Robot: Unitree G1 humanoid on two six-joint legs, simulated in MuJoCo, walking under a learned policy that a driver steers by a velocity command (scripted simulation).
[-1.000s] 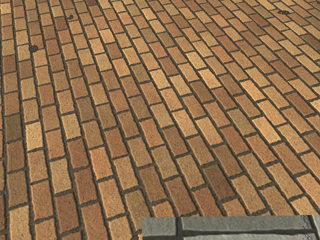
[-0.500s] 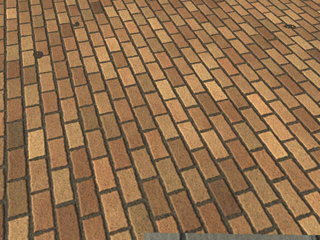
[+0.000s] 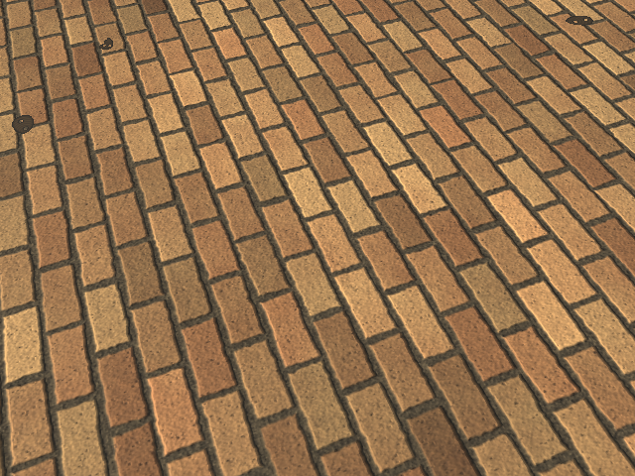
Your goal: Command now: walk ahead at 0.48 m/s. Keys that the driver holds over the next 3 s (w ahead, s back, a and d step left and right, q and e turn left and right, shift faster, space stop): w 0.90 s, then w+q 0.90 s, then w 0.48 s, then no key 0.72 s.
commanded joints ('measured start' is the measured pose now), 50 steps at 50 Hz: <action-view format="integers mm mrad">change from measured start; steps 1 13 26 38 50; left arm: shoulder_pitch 140 309 423 87 52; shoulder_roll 102 148 105 66 146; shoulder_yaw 19 18 -4 18 46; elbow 14 100 106 -3 -50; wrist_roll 12 8 -10 14 1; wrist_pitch -5 -5 -6 25 -13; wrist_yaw -4 40 29 38 1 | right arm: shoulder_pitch -72 -384 4 -124 -53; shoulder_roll -120 -61 -204 -153 -191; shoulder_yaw -30 -34 -76 -54 -69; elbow -105 -225 -166 -143 -84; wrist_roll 12 -17 -18 -27 -7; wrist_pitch -44 -9 -19 -18 27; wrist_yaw -7 4 36 10 -9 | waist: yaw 73 83 -74 22 96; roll -48 -45 186 34 72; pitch -74 32 -384 -5 -69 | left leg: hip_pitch -484 -473 586 54 242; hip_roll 93 103 360 176 203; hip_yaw -16 56 -636 -27 -21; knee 228 -415 -775 -981 -676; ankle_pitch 139 573 99 513 851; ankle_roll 39 -15 284 194 121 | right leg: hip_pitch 388 301 -254 -238 101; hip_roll -306 -198 0 -165 -32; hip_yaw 459 147 202 103 32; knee -388 -506 745 218 -129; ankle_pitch -120 125 -415 163 94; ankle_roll -172 -145 5 55 -28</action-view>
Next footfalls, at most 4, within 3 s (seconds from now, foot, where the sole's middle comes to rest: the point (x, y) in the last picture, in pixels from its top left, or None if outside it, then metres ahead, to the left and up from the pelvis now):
0.46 left None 0.45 0.14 -0.76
1.02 right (366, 337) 0.77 -0.10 -0.76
1.56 left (245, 258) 1.01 0.19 -0.76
2.08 right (268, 161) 1.36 0.14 -0.76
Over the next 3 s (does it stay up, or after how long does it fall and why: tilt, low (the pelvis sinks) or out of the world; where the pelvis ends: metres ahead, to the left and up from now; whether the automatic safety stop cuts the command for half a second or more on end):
stays up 1.45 0.31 0.01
